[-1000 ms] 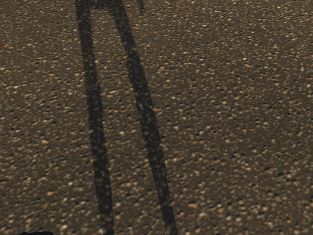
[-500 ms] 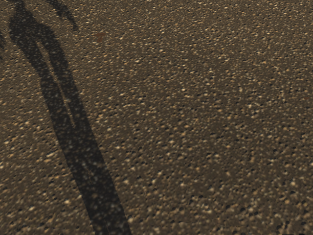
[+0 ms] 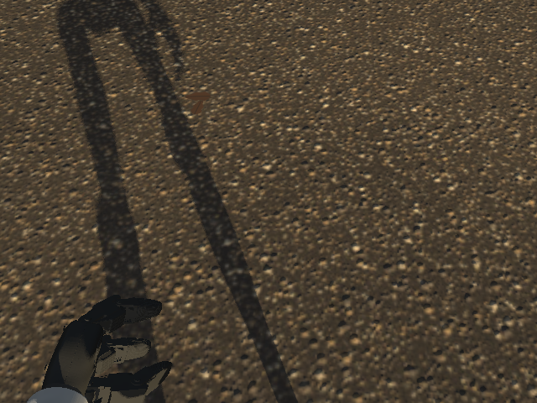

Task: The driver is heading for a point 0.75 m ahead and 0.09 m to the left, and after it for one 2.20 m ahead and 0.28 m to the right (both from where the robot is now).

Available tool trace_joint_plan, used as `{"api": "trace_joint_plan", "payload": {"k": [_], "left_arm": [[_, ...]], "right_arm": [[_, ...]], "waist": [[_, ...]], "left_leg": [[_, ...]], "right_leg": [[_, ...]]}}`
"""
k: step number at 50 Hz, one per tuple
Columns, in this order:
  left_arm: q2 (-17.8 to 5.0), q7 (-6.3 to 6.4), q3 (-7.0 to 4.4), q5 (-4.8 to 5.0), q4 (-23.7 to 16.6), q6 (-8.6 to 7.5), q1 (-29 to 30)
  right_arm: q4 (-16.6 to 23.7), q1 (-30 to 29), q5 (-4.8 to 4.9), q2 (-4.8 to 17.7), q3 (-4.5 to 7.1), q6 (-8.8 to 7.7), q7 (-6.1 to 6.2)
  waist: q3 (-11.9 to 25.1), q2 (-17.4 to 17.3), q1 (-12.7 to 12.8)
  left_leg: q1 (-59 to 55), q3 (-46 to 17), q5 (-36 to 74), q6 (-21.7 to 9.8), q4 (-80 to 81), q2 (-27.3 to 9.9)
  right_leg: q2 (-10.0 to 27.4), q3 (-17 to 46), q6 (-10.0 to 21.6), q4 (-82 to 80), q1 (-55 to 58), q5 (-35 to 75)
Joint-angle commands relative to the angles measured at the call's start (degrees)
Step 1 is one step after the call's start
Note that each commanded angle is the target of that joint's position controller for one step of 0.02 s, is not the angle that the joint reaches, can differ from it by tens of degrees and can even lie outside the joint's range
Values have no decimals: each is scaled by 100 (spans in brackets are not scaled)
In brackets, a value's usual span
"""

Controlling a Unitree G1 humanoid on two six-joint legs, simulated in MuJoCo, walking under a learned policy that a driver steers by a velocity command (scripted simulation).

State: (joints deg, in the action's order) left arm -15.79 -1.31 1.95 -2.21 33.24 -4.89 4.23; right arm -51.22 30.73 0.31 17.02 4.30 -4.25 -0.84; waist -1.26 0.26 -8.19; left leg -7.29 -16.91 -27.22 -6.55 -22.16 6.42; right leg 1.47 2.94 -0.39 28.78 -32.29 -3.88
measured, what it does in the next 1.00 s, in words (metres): walks ahead: left foot, then right foot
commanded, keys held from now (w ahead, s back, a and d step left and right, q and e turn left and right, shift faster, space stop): w+q+shift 0.38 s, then w+shift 0.10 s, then w+e+shift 0.44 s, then e+shift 0.08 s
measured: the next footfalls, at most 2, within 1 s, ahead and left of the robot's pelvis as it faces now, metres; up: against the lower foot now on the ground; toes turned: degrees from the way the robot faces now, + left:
left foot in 0.44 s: +0.57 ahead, +0.14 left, +0.00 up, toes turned +29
right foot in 0.90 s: +1.01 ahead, +0.22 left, +0.00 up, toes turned +14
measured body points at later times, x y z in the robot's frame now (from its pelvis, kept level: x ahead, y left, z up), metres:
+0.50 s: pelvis +0.46 +0.07 -0.02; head +0.48 +0.08 +0.43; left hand +0.33 +0.30 -0.16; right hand +0.75 -0.07 -0.11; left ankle +0.54 +0.12 -0.72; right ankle +0.27 -0.16 -0.58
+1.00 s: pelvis +0.91 +0.20 +0.00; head +0.93 +0.22 +0.45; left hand +0.89 +0.50 -0.13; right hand +1.09 -0.02 -0.11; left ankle +0.72 +0.28 -0.57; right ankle +0.97 +0.20 -0.71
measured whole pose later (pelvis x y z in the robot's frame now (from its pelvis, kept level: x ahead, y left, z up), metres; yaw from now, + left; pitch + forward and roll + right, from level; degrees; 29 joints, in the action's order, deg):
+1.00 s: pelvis +0.91 +0.20 +0.00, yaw +11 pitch -1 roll -1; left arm -19.0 -1.2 -3.6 -0.8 48.3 -0.8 -18.1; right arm -44.4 12.7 -2.4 14.6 -0.5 -6.2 0.7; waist -3.6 0.9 2.6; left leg 17.8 -1.7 -20.3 0.1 -83.5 2.3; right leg -10.7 -3.7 10.8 35.4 -22.2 -12.3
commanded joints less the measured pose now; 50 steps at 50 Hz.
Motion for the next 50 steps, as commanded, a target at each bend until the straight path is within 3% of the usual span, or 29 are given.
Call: {"api": "trace_joint_plan", "payload": {"k": [1,2,3,4,5,9,15,18,20,21,22,23,24,25,26,28,30,33,35,38,41,42,44,45,46,47,48,49,50], "left_arm": [[-1747,368,-739,-223,477,-37,-3581],[-1981,290,-786,-225,455,11,-3076],[-1337,261,-726,-155,361,54,-2411],[-881,247,-617,-123,387,59,-2132],[-698,230,-573,-158,506,57,-2120],[-372,133,-475,51,1075,-143,-2472],[-661,131,-518,73,1292,-309,-2244],[-1105,199,-603,64,1372,-233,-2711],[-1461,287,-683,33,1292,-44,-2596],[-1505,297,-683,7,1189,37,-2349],[-1375,235,-675,-40,1203,82,-2325],[-519,158,-467,-113,983,39,-2516],[-732,156,-447,123,437,-45,-2905],[-1012,174,-463,128,501,-111,-2318],[-954,176,-434,179,580,-111,-2282],[-711,124,-355,52,836,60,-2410],[-495,-6,-335,59,979,283,-2494],[-339,-96,-321,183,749,330,-1532],[-214,-153,-274,227,690,270,-1247],[-139,-250,-221,239,602,189,-692],[-440,-272,-294,178,781,200,-1094],[-632,-244,-359,169,916,240,-1561],[-1135,-152,-613,152,1519,300,-3697],[-1360,-56,-788,182,1716,335,-4549],[-1601,-1,-854,207,1791,423,-4066],[-1850,21,-904,117,1470,430,-3459],[-1400,71,-865,104,1226,408,-3113],[-1085,98,-782,121,1274,395,-2841],[-1002,101,-746,152,1291,342,-2658]], "right_arm": [[682,-725,10,461,91,-192,34],[1030,-306,222,182,-64,-134,37],[867,-822,50,614,-21,-17,85],[871,-1204,-66,683,-4,44,24],[877,-1442,-125,622,-6,105,-53],[1333,-2076,-223,129,-151,408,-292],[1952,-3247,-203,230,-327,420,-531],[1840,-3202,-196,365,-314,374,-520],[1475,-2006,-216,660,-193,340,-414],[1063,-747,-236,893,-51,324,-319],[709,-66,-219,1145,121,344,-161],[746,-553,-164,1659,235,402,-29],[1083,-803,-255,1974,294,445,-1],[1086,-795,-233,1580,269,439,61],[986,-1048,-239,1301,197,363,119],[932,-1408,-276,892,45,105,149],[712,-1300,-205,614,-62,-120,115],[503,-1019,-161,540,-75,-298,2],[482,-1066,-128,459,-122,-369,-34],[334,-765,-72,468,-184,-463,37],[323,-803,-152,870,-120,-387,247],[356,-898,-211,1006,-75,-287,331],[566,-1500,-348,1252,16,-52,415],[603,-1871,-320,1251,47,0,360],[987,-1956,-408,112,-247,-183,220],[1446,-1389,-167,132,-361,-316,152],[1419,-1672,-244,467,-399,-430,143],[1403,-1793,-234,581,-383,-457,123],[1435,-1877,-318,526,-399,-375,143]], "waist": [[2230,874,2033],[2800,2389,1395],[1736,1341,1383],[1011,677,1355],[603,283,1293],[-104,498,936],[-706,147,670],[-411,244,565],[328,539,-150],[854,591,-691],[1036,118,-810],[785,-1354,-11],[2194,-1423,296],[1616,-318,107],[640,76,419],[135,639,881],[-163,476,1085],[-702,146,810],[-644,-37,780],[-574,-1,582],[-27,-506,933],[238,-695,1221],[1022,-745,2329],[1054,-234,2850],[628,1582,1907],[1642,1601,1381],[1072,214,1395],[262,-542,1017],[-151,-811,743]], "left_leg": [[3620,322,2188,-41,-4584,-132],[4644,848,-45,12,-5747,34],[5111,992,620,-56,-5875,-501],[5131,1115,1021,-28,-5617,-740],[5008,1174,1113,12,-5442,-907],[5325,1294,1167,94,-5209,-1310],[4583,2253,2787,-43,-2984,-1076],[3638,2907,2686,-333,-2276,-415],[2207,2744,2143,-546,-2164,-76],[800,2363,1985,-747,-1928,-32],[-487,1802,1706,-893,-1479,-194],[-912,228,2276,-894,-1608,-1252],[-2101,-2424,1243,-1868,-250,-2305],[-1488,-2499,455,-1620,553,-2318],[-386,-1911,575,-1401,751,-2254],[1254,-862,1455,-1138,861,-1971],[2128,-30,1633,-881,1236,-1727],[2063,1259,3025,-277,1644,-1253],[1890,2058,4219,45,1687,-963],[1285,2528,5555,293,1976,-1084],[68,2807,8495,585,1098,-1397],[-144,2836,9362,651,384,-1511],[480,2752,9623,644,-2551,-1672],[1474,2907,6910,598,-5220,-1052],[4364,2377,13,740,-7436,3],[5736,1196,-274,790,-8044,7],[5792,927,358,631,-7379,-386],[5448,1006,732,631,-6630,-626],[5065,1072,657,742,-6129,-791]], "right_leg": [[1692,1806,458,48,5843,-3339],[2783,4740,866,-1252,5970,-4358],[2360,4156,836,-1363,5109,-4636],[2132,3061,792,-1261,4356,-3617],[1917,2311,736,-1332,3784,-2527],[1643,549,518,-1707,3002,-671],[995,-1635,232,-2384,2398,1532],[1051,-1961,118,-1553,3172,5234],[1301,-1836,149,183,3265,6579],[1377,-1665,268,1630,2765,6377],[879,-1658,229,3667,1692,3287],[-5,-1502,131,5946,27,-2468],[-168,-233,86,6710,-1220,-2364],[111,-47,114,6449,-1553,-1712],[353,-135,148,5993,-1470,-1397],[670,54,145,5297,-571,-1334],[798,256,93,4601,-120,-1349],[654,81,242,3308,-669,-291],[467,-346,390,2356,-448,646],[137,-992,626,1204,-21,1693],[-462,-1320,827,810,522,1316],[-693,-1406,885,868,944,827],[-834,-1054,1253,904,2850,-163],[-529,-494,1630,426,3733,-528],[273,1124,2028,1019,4845,572],[1235,3976,3073,-490,5676,-682],[1358,4246,2800,-1299,4994,-882],[1220,3639,2504,-1380,3806,-6],[964,3043,2315,-1267,2910,1304]]}}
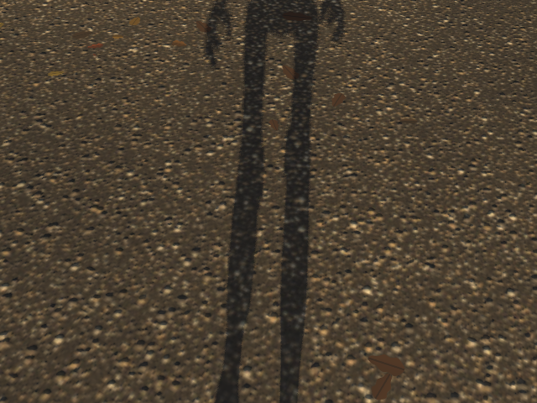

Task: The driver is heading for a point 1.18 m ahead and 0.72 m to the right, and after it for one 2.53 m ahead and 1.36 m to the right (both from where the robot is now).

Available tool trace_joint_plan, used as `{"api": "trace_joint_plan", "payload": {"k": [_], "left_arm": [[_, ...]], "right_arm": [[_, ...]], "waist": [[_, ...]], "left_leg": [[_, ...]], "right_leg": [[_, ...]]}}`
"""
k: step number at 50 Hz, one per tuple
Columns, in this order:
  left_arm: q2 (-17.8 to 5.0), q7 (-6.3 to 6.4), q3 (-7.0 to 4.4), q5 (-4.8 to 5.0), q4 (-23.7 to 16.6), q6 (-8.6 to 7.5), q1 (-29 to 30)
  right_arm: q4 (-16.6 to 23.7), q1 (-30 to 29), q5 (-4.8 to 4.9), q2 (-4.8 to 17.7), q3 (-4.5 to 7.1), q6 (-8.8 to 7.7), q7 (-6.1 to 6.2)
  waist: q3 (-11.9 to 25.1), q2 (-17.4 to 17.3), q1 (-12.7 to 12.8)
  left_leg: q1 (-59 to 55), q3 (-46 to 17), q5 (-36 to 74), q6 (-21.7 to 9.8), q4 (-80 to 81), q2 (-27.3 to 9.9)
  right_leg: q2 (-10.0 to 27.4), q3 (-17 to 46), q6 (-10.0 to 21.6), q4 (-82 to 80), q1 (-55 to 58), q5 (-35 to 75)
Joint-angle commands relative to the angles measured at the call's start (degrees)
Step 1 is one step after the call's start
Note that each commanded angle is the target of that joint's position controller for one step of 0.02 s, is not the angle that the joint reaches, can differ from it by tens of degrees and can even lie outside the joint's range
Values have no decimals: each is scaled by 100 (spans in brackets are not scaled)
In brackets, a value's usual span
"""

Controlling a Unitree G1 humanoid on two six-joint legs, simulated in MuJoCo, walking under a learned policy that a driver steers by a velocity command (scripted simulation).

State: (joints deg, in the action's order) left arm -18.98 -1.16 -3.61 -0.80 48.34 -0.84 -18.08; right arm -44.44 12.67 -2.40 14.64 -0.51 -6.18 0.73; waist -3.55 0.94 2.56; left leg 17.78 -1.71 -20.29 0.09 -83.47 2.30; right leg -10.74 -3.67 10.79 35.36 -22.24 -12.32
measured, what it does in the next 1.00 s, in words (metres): walks ahead, turning right: left foot, then right foot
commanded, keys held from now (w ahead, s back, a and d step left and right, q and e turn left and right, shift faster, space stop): e+shift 0.28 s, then w+e+shift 0.52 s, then e+shift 0.08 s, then shift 0.12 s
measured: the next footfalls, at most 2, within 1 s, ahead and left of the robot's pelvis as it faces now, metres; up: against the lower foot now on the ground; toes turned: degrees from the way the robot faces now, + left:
left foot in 0.26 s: +0.45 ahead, +0.09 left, +0.00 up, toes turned -28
right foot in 0.78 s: +0.37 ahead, -0.21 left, +0.00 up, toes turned -50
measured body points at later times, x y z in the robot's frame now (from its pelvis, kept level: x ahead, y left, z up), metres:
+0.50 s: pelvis +0.30 +0.03 +0.03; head +0.32 +0.01 +0.47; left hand +0.59 +0.20 -0.04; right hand +0.28 -0.27 -0.08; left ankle +0.42 +0.11 -0.71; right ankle +0.26 -0.09 -0.62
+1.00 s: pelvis +0.47 -0.22 +0.02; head +0.48 -0.27 +0.47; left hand +0.72 -0.08 -0.08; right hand +0.38 -0.53 -0.07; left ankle +0.67 -0.22 -0.65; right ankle +0.35 -0.18 -0.71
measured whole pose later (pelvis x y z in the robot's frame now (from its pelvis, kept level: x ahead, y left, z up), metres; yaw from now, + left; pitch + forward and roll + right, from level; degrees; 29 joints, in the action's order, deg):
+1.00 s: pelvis +0.47 -0.22 +0.02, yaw -56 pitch +4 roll +1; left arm -16.5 1.7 -1.9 1.1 40.0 -0.7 -24.3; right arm -36.8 6.3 -0.9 16.8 1.3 -5.9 -1.5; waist -1.6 -1.6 2.7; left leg 40.6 -0.7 -10.5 3.9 -51.5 -3.9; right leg -5.0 5.4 5.5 24.3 -6.7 -20.6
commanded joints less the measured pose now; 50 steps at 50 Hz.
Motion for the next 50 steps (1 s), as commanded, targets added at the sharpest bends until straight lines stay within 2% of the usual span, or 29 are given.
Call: {"api": "trace_joint_plan", "payload": {"k": [1,2,3,4,7,9,11,12,13,14,15,16,17,19,22,23,25,28,35,37,38,39,40,41,43,45,46,48,50], "left_arm": [[-687,92,-167,39,-296,-135,-314],[-671,62,-136,72,-286,-192,-269],[-262,23,-27,267,-719,-409,280],[-529,67,-97,328,-712,-469,433],[-962,318,-313,345,-523,-182,-146],[-766,426,-305,329,-411,14,-491],[-541,472,-282,310,-625,72,-137],[-437,462,-257,294,-820,74,261],[4,404,-117,137,-958,91,176],[455,369,47,-38,-1103,99,-469],[-110,198,-14,138,-1162,66,-1668],[-544,120,-84,313,-1154,133,-1429],[-729,154,-162,327,-1263,165,-601],[-761,184,-206,199,-1434,255,-38],[-172,136,-20,157,-1688,131,220],[-159,-125,41,-408,-1943,246,718],[-197,-296,19,-262,-2025,324,737],[-437,-335,-23,-137,-2061,361,882],[-504,-467,13,-77,-2199,277,1584],[-504,-411,-7,-132,-1988,205,1177],[-601,-322,-96,-160,-1593,142,229],[-983,-200,-251,-136,-1146,97,-1308],[-1702,-102,-347,-3,-1261,85,-1308],[-1670,-4,-362,23,-1429,42,-1272],[-1329,114,-309,-65,-1305,-11,-1003],[-1018,155,-186,-10,-1428,-63,-170],[-808,209,-161,271,-1679,-146,214],[-804,338,-155,248,-1576,-185,374],[-865,475,-183,228,-1368,-120,144]], "right_arm": [[758,-11,-121,773,70,-13,0],[807,-35,-148,758,47,151,4],[1054,-375,201,920,188,-40,-5],[1207,-755,166,809,154,-102,26],[1468,-1327,152,389,81,-103,87],[1557,-1387,303,464,160,-64,53],[1569,-1154,319,696,291,-54,62],[1396,-470,252,767,366,-60,94],[1161,465,162,819,385,-16,150],[1267,633,-9,942,329,96,155],[1196,532,20,1052,398,158,99],[1323,-234,215,1096,516,217,138],[1428,-457,257,700,447,263,223],[1375,-615,219,772,397,319,239],[980,-316,287,946,556,170,154],[748,251,-84,1002,511,130,93],[687,142,-56,1145,594,88,-12],[675,102,44,1229,620,84,-84],[501,428,-20,1559,723,251,-91],[399,539,-17,1572,713,344,-107],[356,617,-28,1480,665,366,-118],[547,342,-115,1298,577,360,-142],[1187,-227,-148,499,361,292,-235],[1441,-923,-238,869,414,208,-238],[1217,-524,-119,1018,389,108,-268],[1031,-157,-110,1024,374,237,-254],[1142,-498,308,1118,488,18,-188],[1158,-878,238,863,366,-93,-183],[1178,-1371,156,425,203,-173,-242]], "waist": [[-45,-1002,-479],[-126,-979,-598],[-61,-700,-608],[-97,-519,-602],[650,-194,-108],[876,243,26],[929,572,-206],[1258,583,-634],[2122,175,-885],[2715,-944,-557],[3512,-1711,-12],[2960,-1448,36],[2127,-960,-195],[1136,-357,-124],[634,-562,-187],[743,-7,-340],[806,-623,-202],[692,-775,-182],[86,-958,-545],[115,-753,-348],[504,-219,104],[1003,798,868],[699,2451,646],[510,1420,879],[176,275,238],[125,179,-310],[209,230,-356],[234,-98,-345],[377,7,-85]], "left_leg": [[2147,-353,-86,204,387,-496],[1677,-210,-113,303,1079,-591],[1331,-444,-10,326,1872,-401],[1144,-237,254,401,2736,-274],[86,139,1921,494,5013,558],[-408,37,2715,493,5590,807],[-879,-286,3146,395,6056,628],[-1686,-359,3909,275,6497,350],[-3160,-1173,4818,-197,6031,-834],[-4030,-2665,7921,-804,5144,-2239],[-4150,-4170,5857,-1813,5240,-3434],[-3678,-4401,1266,-2023,5954,-3183],[-2758,-3745,-1232,-1515,6490,-2434],[-926,-2570,-1126,-984,6924,-1705],[-335,-1586,-1003,-971,7366,-1451],[-29,-1462,-989,-1020,7457,-1648],[-284,-1220,-1170,-954,7537,-1815],[-350,-801,-1280,-795,7706,-2034],[-653,670,-1396,-353,7692,-2097],[-678,1108,-577,-323,6783,-2038],[-409,1619,1086,-268,5135,-1694],[931,1868,1894,-98,2572,-1373],[3639,1238,-1213,213,1030,-373],[4577,180,-1091,247,390,-376],[4017,17,-280,215,936,-861],[2823,151,-72,369,1607,-950],[2948,-93,218,405,1772,-807],[2569,150,797,426,2979,-614],[1511,562,2173,377,4738,-126]], "right_leg": [[1989,3183,1047,-1898,1274,3169],[1691,2655,859,-1963,639,3882],[1299,2676,779,-2123,198,3328],[1031,2401,630,-2013,-78,3701],[417,2020,-276,-1367,0,3683],[299,2330,-724,-940,182,2889],[209,2541,-989,-178,272,2316],[34,2357,-1189,681,214,2151],[-128,1933,-1321,2345,-283,-440],[-392,1628,-1354,3774,-1130,-3503],[305,1946,-1381,5050,-1305,-3144],[938,1444,-1411,5474,-2125,-2051],[1158,1061,-1383,5087,-2486,-1284],[1363,759,-1361,4637,-1921,-910],[1628,555,-1169,3781,-1782,-894],[1495,525,-997,3575,-1588,-656],[1569,667,-891,3286,-1835,-274],[1673,664,-927,2768,-1855,51],[1489,-311,-655,672,-676,-828],[1075,-677,-451,133,155,-901],[653,-701,-342,-100,1274,-1029],[1063,583,-15,-545,2866,-2038],[2330,3863,570,-1899,3609,-3364],[2733,5000,837,-2511,3647,-2090],[2563,3570,730,-1834,3035,576],[2060,2426,456,-1755,1924,2838],[2184,2485,649,-1715,1859,2894],[1893,1877,450,-1638,1460,3553],[1372,1255,67,-1476,958,3636]]}}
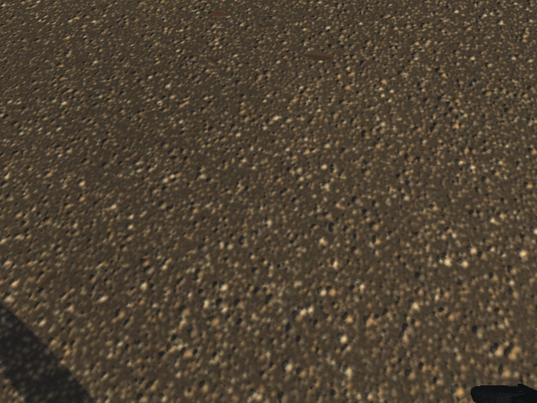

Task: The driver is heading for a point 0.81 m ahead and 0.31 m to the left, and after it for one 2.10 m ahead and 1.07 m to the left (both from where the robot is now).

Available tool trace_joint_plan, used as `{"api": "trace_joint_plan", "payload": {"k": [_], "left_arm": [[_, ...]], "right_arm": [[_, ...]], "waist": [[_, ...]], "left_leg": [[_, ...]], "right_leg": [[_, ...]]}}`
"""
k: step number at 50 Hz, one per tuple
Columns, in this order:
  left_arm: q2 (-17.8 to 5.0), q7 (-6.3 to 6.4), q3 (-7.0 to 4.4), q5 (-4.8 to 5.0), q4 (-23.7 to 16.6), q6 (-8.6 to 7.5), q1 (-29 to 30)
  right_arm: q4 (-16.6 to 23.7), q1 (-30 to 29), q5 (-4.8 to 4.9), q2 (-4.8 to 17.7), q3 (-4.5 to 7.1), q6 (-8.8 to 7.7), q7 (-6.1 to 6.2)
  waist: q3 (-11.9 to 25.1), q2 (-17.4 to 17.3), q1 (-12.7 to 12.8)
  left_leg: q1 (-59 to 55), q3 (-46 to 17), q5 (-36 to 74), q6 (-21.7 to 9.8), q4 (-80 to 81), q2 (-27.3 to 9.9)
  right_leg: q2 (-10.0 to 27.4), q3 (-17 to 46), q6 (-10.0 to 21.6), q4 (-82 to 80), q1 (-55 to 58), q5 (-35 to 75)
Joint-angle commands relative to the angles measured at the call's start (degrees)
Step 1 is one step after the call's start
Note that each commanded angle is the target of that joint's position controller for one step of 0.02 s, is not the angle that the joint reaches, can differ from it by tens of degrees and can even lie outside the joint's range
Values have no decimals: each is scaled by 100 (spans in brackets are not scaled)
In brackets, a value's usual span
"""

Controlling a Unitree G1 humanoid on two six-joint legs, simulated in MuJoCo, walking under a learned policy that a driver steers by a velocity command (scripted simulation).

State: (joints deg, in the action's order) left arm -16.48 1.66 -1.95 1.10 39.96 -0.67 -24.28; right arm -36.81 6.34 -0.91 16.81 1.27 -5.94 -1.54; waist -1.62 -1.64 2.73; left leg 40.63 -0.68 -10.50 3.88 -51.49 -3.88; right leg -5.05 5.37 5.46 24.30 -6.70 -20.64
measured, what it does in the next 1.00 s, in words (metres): walks ahead, turning left: left foot, then right foot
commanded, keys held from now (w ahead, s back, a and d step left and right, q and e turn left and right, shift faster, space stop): shift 0.38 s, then w+q+shift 0.62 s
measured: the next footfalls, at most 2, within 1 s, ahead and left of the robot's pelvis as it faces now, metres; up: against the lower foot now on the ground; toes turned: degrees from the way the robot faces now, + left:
left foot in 0.14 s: +0.34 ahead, +0.10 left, +0.00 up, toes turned -6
right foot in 0.48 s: +0.26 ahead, -0.12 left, +0.00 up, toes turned -3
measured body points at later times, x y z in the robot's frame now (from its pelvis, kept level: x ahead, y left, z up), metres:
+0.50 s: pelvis +0.21 +0.01 -0.01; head +0.22 -0.01 +0.44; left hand +0.38 +0.25 -0.10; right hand +0.30 -0.27 -0.13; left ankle +0.30 +0.10 -0.73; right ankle +0.22 -0.12 -0.74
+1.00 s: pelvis +0.44 +0.11 -0.04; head +0.46 +0.12 +0.41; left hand +0.30 +0.36 -0.17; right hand +0.74 -0.07 -0.11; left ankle +0.51 +0.21 -0.74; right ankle +0.23 -0.12 -0.71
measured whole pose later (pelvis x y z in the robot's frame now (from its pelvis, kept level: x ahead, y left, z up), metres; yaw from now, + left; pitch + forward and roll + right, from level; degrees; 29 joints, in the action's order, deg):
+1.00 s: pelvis +0.44 +0.11 -0.04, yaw +21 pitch +2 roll +0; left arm -16.5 0.5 -3.5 -2.3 50.3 -2.8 -27.3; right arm -37.8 3.1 -1.4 18.5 3.8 0.9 -4.8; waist -0.5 0.4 2.6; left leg 34.0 7.4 -15.6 -9.3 -45.5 0.1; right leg 11.8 -19.6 -6.8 31.0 10.6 -26.4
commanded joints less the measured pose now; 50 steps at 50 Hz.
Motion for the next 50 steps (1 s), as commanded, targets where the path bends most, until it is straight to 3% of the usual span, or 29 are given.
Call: {"api": "trace_joint_plan", "payload": {"k": [1,4,6,7,8,9,10,12,14,16,18,19,20,22,24,25,26,27,29,30,32,34,38,42,45,47,48,49,50], "left_arm": [[-1133,216,-356,38,-351,-113,358],[-1048,209,-356,39,-62,-145,119],[-950,162,-349,9,-106,-140,493],[-725,107,-283,-62,-240,-134,650],[-46,37,-101,-136,-220,-113,-472],[-456,-44,-109,4,35,-106,-1194],[-930,-63,-231,100,51,-23,-642],[-949,27,-245,-12,-250,127,583],[-627,38,-184,-34,-308,267,555],[-226,74,-63,-95,-237,248,434],[-171,81,-23,-140,-188,203,500],[-265,70,-54,-122,-139,222,463],[-329,45,-82,-124,-112,239,443],[-537,-40,-195,-230,-169,227,457],[-651,-55,-259,-282,-1,94,-194],[-1117,11,-384,-347,207,12,-804],[-1436,16,-523,-275,143,-86,-194],[-996,65,-374,-267,-163,-273,447],[-553,75,-284,-70,-318,-476,1007],[-715,11,-248,-321,-207,-403,851],[-730,-59,-297,-349,-180,-395,804],[-704,-87,-309,-344,-96,-429,520],[-822,-47,-365,-365,142,-478,11],[-863,-15,-398,-400,361,-481,-162],[-879,-34,-404,-433,607,-414,-350],[-1020,-53,-398,-398,672,-345,-204],[-1216,-77,-430,-382,696,-286,-148],[-1422,-114,-462,-268,599,-252,96],[-1145,-171,-370,-265,376,-303,143]], "right_arm": [[433,-872,9,162,20,-224,-73],[330,-491,86,536,203,-174,-103],[19,543,3,723,331,-164,-45],[-117,1158,-95,886,369,-148,-6],[-158,1281,-297,1142,348,-136,5],[-160,1373,-202,866,306,-101,-50],[58,797,-44,729,309,-14,-25],[44,143,68,227,118,132,29],[-73,-122,-17,213,95,200,46],[-178,-283,-54,261,123,210,43],[-296,-179,-28,442,197,246,67],[-318,-175,10,499,216,288,79],[-339,-106,107,615,255,354,82],[-281,-223,302,1041,386,512,124],[-108,-573,308,768,344,538,161],[156,-927,357,253,241,488,154],[253,-781,466,8,216,381,166],[142,-423,397,403,341,322,167],[-132,237,283,506,433,345,129],[-182,220,-335,537,454,516,-99],[-175,255,-227,430,456,721,-316],[-121,96,-115,425,458,808,-396],[64,-472,-150,432,435,825,-467],[314,-1056,-146,406,349,795,-574],[486,-1380,-110,316,243,769,-549],[381,-846,-68,362,241,749,-405],[174,-4,3,503,318,699,-303],[-186,1306,15,705,455,609,-223],[-574,2270,-51,1365,718,607,-114]], "waist": [[381,446,74],[567,857,-158],[950,916,-798],[1370,643,-1090],[2327,-1236,-481],[3457,-1454,-471],[2944,-784,-573],[1339,142,-469],[727,-233,-128],[683,-444,-6],[1069,-505,-76],[1211,-485,-65],[1268,-434,-52],[781,-761,121],[300,-689,628],[90,468,874],[-54,2038,502],[-121,1481,165],[83,1185,-225],[79,814,-260],[-104,866,-252],[-173,791,-128],[-403,799,140],[-750,822,274],[-944,782,314],[-487,838,-104],[56,871,-559],[749,751,-1254],[1415,-53,-1581]], "left_leg": [[-1293,536,1977,-82,1915,710],[-2129,90,2455,-399,2397,767],[-3216,193,2817,-541,2644,767],[-4248,-142,4047,-734,2404,186],[-6166,-2222,6554,-1969,1840,-1737],[-6725,-3829,5734,-2596,2174,-2196],[-6083,-3273,4245,-2482,2432,-1961],[-4084,-2150,2688,-2014,2914,-1264],[-2772,-1555,2202,-1765,3328,-805],[-2175,-963,3039,-1733,3415,-590],[-2376,-900,3290,-1833,3305,-710],[-2366,-919,2653,-1820,3310,-769],[-2086,-1032,566,-1732,3529,-659],[-989,-1532,-2876,-1439,4128,-569],[223,-1453,-3384,-906,3798,-209],[1214,-622,-2746,-366,2163,491],[1722,-147,-1718,-454,-43,736],[1660,-904,-1146,-602,-817,419],[1615,-751,-409,-529,-1311,297],[956,-455,-184,-414,-1473,359],[838,-178,192,-231,-1846,237],[981,-159,425,-166,-1864,138],[1315,-36,490,-208,-1240,-45],[1256,366,203,-560,-343,-284],[1057,796,-452,-1001,226,-225],[-365,1384,-1134,-1382,579,397],[-1491,1584,-1393,-1537,531,882],[-3321,1397,-935,-1715,983,1151],[-5494,132,-1733,-1898,1491,722]], "right_leg": [[850,448,494,-453,-585,4305],[965,783,155,-147,-144,4105],[763,663,-128,953,51,4588],[516,639,-369,2157,-330,3724],[-349,579,-831,4996,-1900,-1227],[-460,1219,-906,6069,-2264,-1936],[-77,1167,-960,6203,-2431,-1567],[305,532,-976,5472,-2558,-1032],[574,252,-933,4303,-1915,-810],[608,-78,-964,2958,-1236,-978],[671,-130,-943,2160,-814,-313],[675,-159,-896,1858,-566,158],[623,-258,-791,1502,-228,548],[346,-693,-542,1450,217,226],[598,-496,-162,732,951,-478],[1657,815,241,-639,1420,-1825],[2826,2961,650,-1477,847,-3164],[2815,2943,637,-1575,535,-2998],[2466,1868,202,-1481,740,-1878],[2173,1254,46,-1817,126,-1779],[1993,414,-46,-1926,-75,-1114],[2042,-43,-67,-1943,91,-869],[2257,-630,-63,-1972,722,-699],[2452,-1260,-74,-2100,1190,-387],[2460,-1807,-97,-1843,1654,829],[2304,-2340,-194,-739,1522,4625],[2329,-2398,-161,462,1349,6600],[2288,-2405,-218,2114,521,6966],[1904,-2313,-470,4119,-1442,4800]]}}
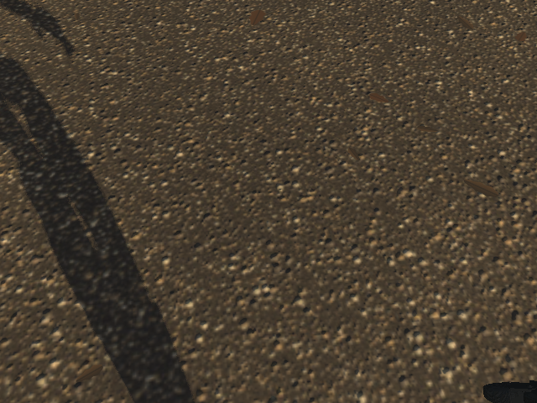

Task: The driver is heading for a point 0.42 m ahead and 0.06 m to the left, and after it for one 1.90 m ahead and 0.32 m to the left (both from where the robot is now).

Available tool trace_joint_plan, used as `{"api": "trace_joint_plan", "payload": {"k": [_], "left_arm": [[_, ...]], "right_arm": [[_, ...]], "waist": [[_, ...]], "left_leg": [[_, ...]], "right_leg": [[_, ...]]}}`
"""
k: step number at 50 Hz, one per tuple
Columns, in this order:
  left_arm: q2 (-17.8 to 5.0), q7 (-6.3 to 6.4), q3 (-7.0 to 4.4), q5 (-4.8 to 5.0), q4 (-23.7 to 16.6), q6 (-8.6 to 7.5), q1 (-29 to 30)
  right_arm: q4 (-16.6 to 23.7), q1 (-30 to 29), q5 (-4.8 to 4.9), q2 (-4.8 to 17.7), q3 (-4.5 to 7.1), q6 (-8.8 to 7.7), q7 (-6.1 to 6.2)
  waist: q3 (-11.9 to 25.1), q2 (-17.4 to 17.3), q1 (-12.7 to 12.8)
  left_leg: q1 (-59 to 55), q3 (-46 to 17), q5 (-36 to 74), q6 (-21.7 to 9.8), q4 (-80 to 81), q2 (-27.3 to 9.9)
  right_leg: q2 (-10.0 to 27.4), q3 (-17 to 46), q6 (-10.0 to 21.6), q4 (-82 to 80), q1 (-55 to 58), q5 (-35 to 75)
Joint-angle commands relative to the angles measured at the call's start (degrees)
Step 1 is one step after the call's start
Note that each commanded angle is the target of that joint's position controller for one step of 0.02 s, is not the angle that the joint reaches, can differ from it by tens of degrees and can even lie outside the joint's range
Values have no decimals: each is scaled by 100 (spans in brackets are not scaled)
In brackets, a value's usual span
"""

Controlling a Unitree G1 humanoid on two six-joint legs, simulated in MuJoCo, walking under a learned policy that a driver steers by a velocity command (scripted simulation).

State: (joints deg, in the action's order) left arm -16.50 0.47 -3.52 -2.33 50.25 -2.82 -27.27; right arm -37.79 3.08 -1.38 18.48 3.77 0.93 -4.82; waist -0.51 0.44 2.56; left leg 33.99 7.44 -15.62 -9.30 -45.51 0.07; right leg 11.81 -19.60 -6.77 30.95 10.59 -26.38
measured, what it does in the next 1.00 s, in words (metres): walks ahead, turning left: right foot, then left foot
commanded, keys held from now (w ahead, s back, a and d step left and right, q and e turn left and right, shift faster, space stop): w+q+shift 0.22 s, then q+shift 0.08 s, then shift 0.40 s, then e+shift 0.30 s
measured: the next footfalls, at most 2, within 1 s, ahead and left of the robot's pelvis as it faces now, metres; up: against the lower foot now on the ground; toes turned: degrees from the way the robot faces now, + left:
right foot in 0.42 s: +0.63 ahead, +0.04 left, +0.00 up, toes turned +26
left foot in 0.80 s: +0.55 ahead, +0.27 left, +0.00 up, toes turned +24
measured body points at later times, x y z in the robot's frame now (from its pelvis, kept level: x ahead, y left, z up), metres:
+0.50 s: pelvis +0.42 +0.06 +0.02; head +0.47 +0.09 +0.46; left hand +0.53 +0.37 -0.05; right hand +0.58 -0.19 -0.10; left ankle +0.18 +0.09 -0.57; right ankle +0.59 +0.02 -0.69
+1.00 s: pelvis +0.52 +0.11 +0.04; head +0.55 +0.12 +0.49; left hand +0.52 +0.43 -0.07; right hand +0.79 -0.07 -0.05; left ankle +0.51 +0.25 -0.69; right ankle +0.56 +0.01 -0.63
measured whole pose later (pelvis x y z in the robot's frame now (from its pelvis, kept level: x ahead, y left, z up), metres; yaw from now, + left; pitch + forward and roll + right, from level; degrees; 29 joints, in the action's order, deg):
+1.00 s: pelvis +0.52 +0.11 +0.04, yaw +19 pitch +1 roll +1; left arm -18.6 0.8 -4.5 1.5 43.0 2.3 -12.8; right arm -38.9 5.0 -0.7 14.0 2.4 1.2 2.9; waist -2.3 1.2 1.5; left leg 17.0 4.2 -11.3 0.5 -27.5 -2.9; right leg 1.5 -1.7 -4.1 59.3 -29.7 -24.6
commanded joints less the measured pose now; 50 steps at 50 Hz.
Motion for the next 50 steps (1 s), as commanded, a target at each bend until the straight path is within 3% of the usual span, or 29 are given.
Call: {"api": "trace_joint_plan", "payload": {"k": [1,2,3,4,7,11,13,16,17,19,20,21,22,23,24,25,26,28,30,33,35,39,40,41,42,43,44,46,50], "left_arm": [[-431,-160,-54,47,-1280,-256,872],[-732,-159,-47,-27,-1544,-360,1710],[-685,-140,-11,36,-1603,-435,1978],[-579,-110,44,37,-1447,-465,1702],[-540,-137,71,-169,-1341,-194,1255],[-417,-214,175,-103,-1819,-28,2458],[-240,-266,275,-44,-1923,-94,2828],[-228,-208,302,29,-1903,-191,2799],[-522,-119,93,276,-2134,-477,3192],[-884,14,-105,332,-1917,-603,2284],[-1029,73,-178,279,-1712,-591,1360],[-1175,112,-152,165,-1523,-523,424],[-1254,-23,-107,-134,-1430,-523,300],[-1057,-118,-128,-25,-1547,-478,445],[-818,-97,-119,71,-1690,-402,1144],[-467,-75,-3,125,-1708,-337,1616],[-349,-80,90,141,-1640,-330,1825],[-379,-136,93,81,-1416,-373,1924],[-405,-168,74,107,-1225,-400,2085],[-752,-130,-43,189,-1050,-287,2140],[-808,-115,-52,235,-993,-202,2144],[-647,-176,60,319,-858,-54,2037],[-620,-179,69,277,-861,-31,1839],[-520,-190,73,238,-886,-24,1520],[-491,-122,59,379,-989,20,1459],[-832,-53,-74,428,-1012,90,1604],[-944,-4,-186,445,-979,192,1493],[-784,92,-239,387,-907,421,1126],[-317,-1,-114,381,-1256,519,1523]], "right_arm": [[-392,2215,55,2076,655,-6,279],[-270,2452,50,1946,623,-1,308],[-436,2435,2,1746,568,-29,381],[-463,2250,-9,1433,489,-97,440],[-283,1524,90,873,266,-267,472],[-318,1707,121,794,220,-459,427],[-382,1825,123,856,260,-458,424],[-566,2088,239,963,312,-418,459],[-562,2381,611,525,244,-412,667],[-562,2129,370,1019,346,-353,767],[-439,1718,260,966,326,-324,738],[-214,1616,49,274,115,-295,700],[-242,3042,128,-315,-62,-296,644],[-436,3370,280,374,-3,-237,586],[-290,2643,437,649,66,-158,579],[-131,1856,337,715,67,-82,625],[-17,1478,277,661,73,-14,639],[55,1530,260,370,29,42,620],[56,1514,213,-19,-101,2,642],[75,1256,147,-29,-176,-22,629],[112,991,170,165,-141,32,599],[252,529,-1,312,-47,50,609],[368,527,-40,646,35,40,670],[451,542,-51,974,117,78,746],[269,705,-26,1051,201,138,739],[303,677,-22,849,180,96,747],[310,498,-8,578,101,40,762],[367,-68,86,337,52,-65,771],[243,-222,80,389,140,-58,824]], "waist": [[1508,-2000,-1008],[1573,-780,-1283],[952,-425,-1185],[382,-17,-817],[-19,-96,-150],[-719,-127,-265],[-773,-138,-388],[-233,-318,-555],[-24,115,-607],[632,-444,-10],[1064,-728,565],[1907,-271,726],[2931,2158,-14],[3440,1661,79],[2705,1114,55],[1740,248,36],[995,-69,-106],[443,104,-401],[414,279,-535],[923,483,-482],[970,459,-407],[370,403,-461],[355,70,-404],[486,-753,-228],[612,-1679,-309],[407,-1563,-503],[355,-1289,-381],[374,-955,-70],[505,-859,-157]], "left_leg": [[-5764,-4408,-2809,-1201,2497,-1147],[-5800,-5156,-2192,-1121,2990,-1374],[-5345,-4695,-1293,-1066,2968,-1408],[-4365,-4120,-537,-905,2883,-1228],[-2559,-3149,-25,-901,3108,-600],[-1623,-2730,669,-901,3707,-161],[-1613,-2421,2762,-635,3370,66],[-2103,-2373,4535,-109,2807,33],[-2353,-2893,3785,136,2461,-107],[-3125,-2819,4610,378,1523,-144],[-2917,-2562,4771,640,385,57],[-1992,-2361,1968,954,-1491,382],[-640,-2295,-2758,1224,-4035,1320],[-250,-2562,-2280,1310,-4825,974],[92,-2241,-1674,1310,-4622,519],[53,-1770,-1254,1325,-4195,259],[-80,-1664,-1146,1310,-3938,150],[-566,-1627,-1191,1218,-2997,-49],[-959,-1389,-1131,1230,-1531,-130],[-1684,-1182,21,1265,-223,-188],[-1954,-1157,549,1206,239,-191],[-2864,-1102,997,817,1755,-83],[-3066,-1627,1362,591,1953,-646],[-3297,-2149,1935,189,1999,-1478],[-2835,-2733,1062,-360,2645,-2015],[-2671,-2965,1017,-583,2831,-2103],[-2562,-2723,1386,-566,2807,-2062],[-2403,-1988,1783,-343,2718,-1865],[-2349,-1011,1978,-152,2583,-1597]], "right_leg": [[-1078,968,366,5422,-5545,4],[-986,2170,448,5776,-6142,338],[-745,2220,549,5678,-6377,634],[-470,2231,600,5109,-6021,887],[-261,2306,463,4249,-4999,754],[-433,1879,227,2516,-4996,1469],[-793,1717,275,1315,-4467,2426],[-1307,1653,556,233,-3332,3527],[-1479,2101,528,-455,-2915,3685],[-1553,1985,594,-562,-2108,4069],[-1337,1904,688,-595,-1063,4728],[-183,2901,1012,290,605,6136],[1493,5352,2183,372,2014,8415],[1581,6141,2580,85,2039,6858],[1298,5563,2505,-412,1216,4839],[844,4817,2248,-740,-23,4419],[595,4302,2171,-924,-1103,4751],[180,3471,2076,-1216,-2225,5169],[-21,2856,2067,-1347,-2673,5788],[55,2572,2148,-1350,-2663,5936],[96,2568,2078,-1384,-2700,4870],[-400,2920,1492,-1173,-3536,1689],[-654,2939,1207,-769,-3748,952],[-1184,2536,917,77,-4126,-202],[-1439,1797,730,1073,-4239,-378],[-1289,1927,560,2293,-4442,-682],[-1190,2062,453,3133,-4638,-674],[-946,2159,264,3642,-4603,-279],[-717,1846,217,2421,-4061,410]]}}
